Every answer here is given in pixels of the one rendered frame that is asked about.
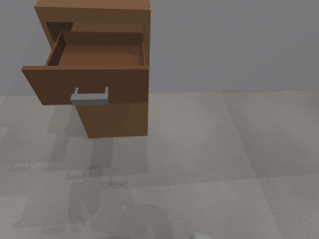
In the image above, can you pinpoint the drawer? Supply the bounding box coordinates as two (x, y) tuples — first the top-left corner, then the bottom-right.
(21, 31), (149, 106)

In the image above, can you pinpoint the cabinet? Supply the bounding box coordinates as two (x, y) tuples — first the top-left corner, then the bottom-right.
(34, 0), (152, 138)

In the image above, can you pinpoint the handle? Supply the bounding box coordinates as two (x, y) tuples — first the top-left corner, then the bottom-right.
(70, 87), (110, 106)

